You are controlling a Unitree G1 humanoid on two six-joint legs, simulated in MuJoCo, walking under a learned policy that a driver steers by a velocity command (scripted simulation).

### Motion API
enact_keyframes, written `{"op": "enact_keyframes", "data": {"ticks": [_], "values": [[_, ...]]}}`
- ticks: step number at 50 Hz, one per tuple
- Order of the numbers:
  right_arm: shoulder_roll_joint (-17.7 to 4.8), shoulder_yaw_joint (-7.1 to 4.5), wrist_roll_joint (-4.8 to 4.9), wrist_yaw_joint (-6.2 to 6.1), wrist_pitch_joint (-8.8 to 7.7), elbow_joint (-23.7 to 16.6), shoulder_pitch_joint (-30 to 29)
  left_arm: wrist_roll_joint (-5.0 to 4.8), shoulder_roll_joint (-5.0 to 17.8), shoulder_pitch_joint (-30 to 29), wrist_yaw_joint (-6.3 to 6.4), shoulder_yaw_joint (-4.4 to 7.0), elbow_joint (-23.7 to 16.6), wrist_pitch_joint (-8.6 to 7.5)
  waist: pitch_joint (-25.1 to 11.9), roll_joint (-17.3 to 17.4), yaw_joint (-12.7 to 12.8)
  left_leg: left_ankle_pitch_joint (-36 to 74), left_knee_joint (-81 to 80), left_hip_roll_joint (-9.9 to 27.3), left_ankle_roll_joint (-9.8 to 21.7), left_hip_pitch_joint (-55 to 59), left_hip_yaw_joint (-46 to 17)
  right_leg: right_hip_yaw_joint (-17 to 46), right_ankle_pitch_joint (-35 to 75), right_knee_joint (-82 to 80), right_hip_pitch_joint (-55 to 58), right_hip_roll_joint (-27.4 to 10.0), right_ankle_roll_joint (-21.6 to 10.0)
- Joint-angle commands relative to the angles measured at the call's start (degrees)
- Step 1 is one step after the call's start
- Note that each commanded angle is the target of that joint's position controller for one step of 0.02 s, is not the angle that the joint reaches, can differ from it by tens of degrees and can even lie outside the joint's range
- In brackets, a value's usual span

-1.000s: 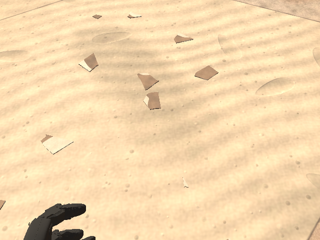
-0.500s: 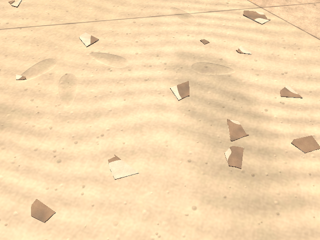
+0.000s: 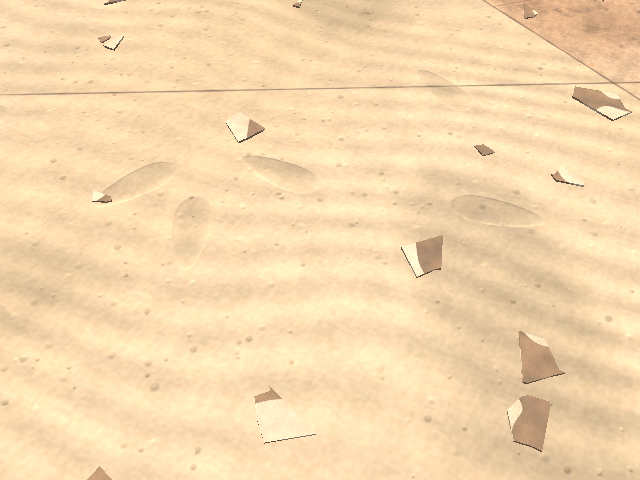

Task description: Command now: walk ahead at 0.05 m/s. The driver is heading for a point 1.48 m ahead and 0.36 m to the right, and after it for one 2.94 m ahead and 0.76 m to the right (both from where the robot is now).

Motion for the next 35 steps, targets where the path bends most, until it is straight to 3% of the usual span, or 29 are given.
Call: {"op": "enact_keyframes", "data": {"ticks": [1, 2, 3, 4, 6, 10, 12, 13, 14, 15, 16, 17, 18, 19, 20, 23, 25, 27, 29, 31, 32, 33, 34, 35], "values": [[-3.52, -0.17, -1.60, -0.07, -1.34, -1.01, 5.55, 1.13, 9.14, 0.60, -0.19, 1.70, -2.89, -1.50, -7.73, 0.44, -1.91, 10.33, 1.85, 8.62, 1.08, 0.39, -5.17, 7.41, 27.88, -7.51, 15.47, -7.37, -4.59], [-3.54, -0.47, -1.77, -0.14, -1.56, -0.03, 10.00, 0.97, 9.08, -2.00, -0.04, 1.44, -2.74, -1.07, -8.30, -6.46, -5.81, -1.15, 1.74, 5.30, -1.32, -0.62, -2.20, 9.65, 29.52, -4.98, 15.57, -9.58, -9.87], [-5.27, -0.60, -1.93, -0.50, -1.31, -0.15, 7.14, -0.08, 7.21, -3.72, -0.31, 1.36, -3.35, -0.50, -7.37, -7.22, -3.90, -1.52, 0.77, 5.20, -2.83, 1.36, -0.78, 10.65, 20.71, -6.09, 11.90, -8.70, -11.13], [-7.30, -1.28, -1.20, -0.94, -0.74, -0.72, 3.64, -0.62, 7.75, -4.13, -0.62, 1.65, -3.75, -0.15, -5.42, -6.23, -2.20, -0.52, 1.53, 4.76, -2.81, 1.24, 0.23, 10.42, 14.89, -6.58, 9.58, -6.82, -10.06], [-7.97, -2.03, -0.43, -1.87, 0.77, -1.33, 2.27, -1.12, 9.99, -3.48, -0.92, 2.35, -4.09, -0.09, -4.24, -6.05, -1.47, 1.52, 3.85, 4.66, -2.08, 0.92, 1.26, 12.18, 12.94, -6.30, 7.47, -6.14, -9.90], [-5.62, -2.46, -0.12, -2.52, 1.47, -1.96, 3.44, -1.23, 9.66, -1.40, -0.17, 2.79, -4.52, 0.42, -6.99, -7.07, -0.74, 1.61, 7.60, 4.04, -2.13, 0.28, 2.35, 17.82, 17.65, -5.16, 8.48, -7.53, -12.57], [-5.13, -2.79, 0.02, -2.42, 1.30, -1.94, 4.51, -1.29, 9.74, -2.17, 0.38, 2.96, -5.46, 1.17, -8.00, -6.15, -0.98, 2.07, 6.54, 4.44, -1.82, 1.14, 2.15, 18.56, 16.92, -4.10, 7.63, -6.90, -12.33], [-5.53, -3.08, 0.03, -2.37, 1.28, -1.73, 5.28, -1.47, 9.45, -3.22, 0.55, 2.98, -6.28, 1.59, -8.05, -4.08, -1.20, 4.09, 4.50, 5.68, -1.18, 3.44, 1.47, 16.94, 14.60, -2.71, 4.87, -5.17, -11.02], [-6.68, -3.58, -0.08, -2.40, 1.39, -1.67, 5.69, -1.81, 8.74, -4.83, 0.57, 2.86, -7.24, 1.95, -6.77, 0.14, -1.38, 8.16, 0.99, 8.63, 0.27, 5.94, -0.76, 13.31, 9.62, 0.32, 0.08, -2.09, -8.61], [-8.51, -4.15, -0.33, -2.58, 1.54, -1.93, 5.58, -2.07, 7.72, -5.70, 0.36, 2.60, -7.91, 2.18, -4.59, 6.57, -1.23, 15.95, -3.07, 14.43, 3.42, 8.56, -6.10, 7.57, 0.54, 5.79, -6.67, 2.51, -5.39], [-9.90, -4.51, -0.92, -2.59, 1.42, -2.38, 5.42, -1.48, 6.71, -4.77, -0.03, 2.35, -8.22, 2.19, -4.07, 13.45, -1.10, 26.03, -6.42, 24.04, 8.84, 11.18, -14.06, 1.89, -14.50, 13.84, -12.19, 5.74, -2.86], [-8.80, -4.01, -1.36, -2.75, 0.91, -3.83, 4.17, -0.92, 8.02, -4.51, -0.32, 3.05, -8.16, 2.15, -4.62, 12.60, -1.24, 34.79, -6.96, 30.60, 13.54, 11.96, -18.00, 1.73, -28.25, 26.56, -15.32, 3.88, -1.36], [-8.12, -3.62, -1.26, -2.86, 0.42, -4.89, 3.04, -1.30, 9.28, -3.94, -0.46, 3.88, -7.73, 2.40, -4.17, 7.29, -0.69, 37.62, -6.52, 30.83, 14.47, 11.80, -16.61, 3.58, -29.03, 34.12, -16.71, 2.88, -0.62], [-8.26, -3.62, -0.65, -2.88, 0.06, -5.45, 0.38, -1.81, 8.42, -2.69, -0.36, 3.93, -7.19, 2.96, -2.86, 4.60, 0.86, 36.36, -5.89, 28.43, 12.42, 11.68, -12.12, 3.97, -26.06, 35.38, -17.59, 1.68, 0.18], [-8.74, -3.80, 0.06, -2.86, -0.13, -5.37, -0.64, -1.91, 6.94, -2.83, -0.29, 3.44, -7.11, 3.35, -1.55, 4.86, 0.81, 35.15, -5.97, 26.03, 10.35, 12.37, -8.25, 3.17, -22.35, 33.03, -18.76, 0.75, 0.99], [-9.96, -4.27, 0.20, -3.16, 0.60, -4.22, 1.87, -2.15, 4.51, -5.71, -0.99, 2.38, -9.05, 3.63, -1.95, 8.21, -1.50, 36.57, -5.92, 22.27, 8.71, 14.16, -0.45, -1.49, -16.43, 25.62, -15.70, 0.79, 2.97], [-10.73, -4.60, 0.38, -3.26, 1.12, -4.05, 2.35, -2.28, 3.88, -7.06, -1.89, 1.93, -10.60, 3.61, -3.28, 9.64, -2.42, 35.91, -5.51, 22.14, 8.19, 14.30, 2.72, -3.59, -14.95, 18.63, -10.98, 0.74, 2.64], [-11.95, -5.03, 0.72, -2.95, 1.37, -3.88, 2.34, -2.29, 4.79, -6.53, -2.56, 2.24, -11.35, 3.75, -4.06, 11.02, -2.40, 35.37, -4.63, 22.72, 7.62, 12.98, 4.71, -6.22, -14.47, 13.23, -5.63, 1.61, 1.64], [-12.38, -5.24, 1.42, -2.46, 1.21, -3.66, 2.07, -2.27, 5.83, -5.30, -3.05, 2.85, -11.75, 4.15, -4.09, 11.92, -1.90, 32.99, -2.69, 23.63, 6.50, 12.15, 5.58, -7.89, -12.37, 7.51, -1.78, 2.36, 0.04], [-11.49, -5.04, 2.38, -1.97, 0.62, -3.18, 1.29, -1.88, 6.65, -0.36, -2.94, 3.82, -10.57, 4.46, -4.75, 10.57, 0.89, 29.49, 4.12, 22.09, 2.86, 8.28, 8.90, -9.15, -3.70, -3.66, 7.68, 4.45, -2.98], [-9.84, -4.63, 1.72, -1.43, -0.04, -2.17, 4.11, -1.59, 9.96, 3.80, -2.07, 5.19, -9.97, 4.44, -7.03, 4.82, 2.20, 22.86, 13.53, 18.90, -1.46, 1.50, 12.36, -3.70, 9.25, -7.89, 18.24, 2.74, -5.87], [-5.59, -3.05, -1.69, -1.05, -0.48, -5.12, 2.47, -0.79, 17.82, 7.23, -0.72, 6.86, -10.72, 4.21, -9.09, -12.24, 1.84, -15.71, 32.64, 11.86, -7.20, -17.91, 14.33, 18.93, 39.74, -5.79, 31.44, -13.50, -13.73], [-6.25, -2.95, -0.90, -1.05, -0.66, -6.66, -0.18, 1.01, 16.85, 7.62, -1.32, 5.85, -11.43, 2.86, -15.53, -10.62, 4.02, -28.79, 43.53, 6.70, -8.41, -22.84, 3.23, 29.76, 40.26, -8.13, 28.48, -22.51, -25.88], [-8.83, -3.58, 0.92, -1.12, -0.21, -6.30, -2.10, 0.86, 14.03, 5.19, -1.76, 4.97, -11.89, 1.70, -12.61, -5.05, 4.23, -25.49, 46.49, 8.61, -8.12, -23.57, 0.18, 24.12, 33.32, -9.66, 25.31, -19.71, -24.82]]}}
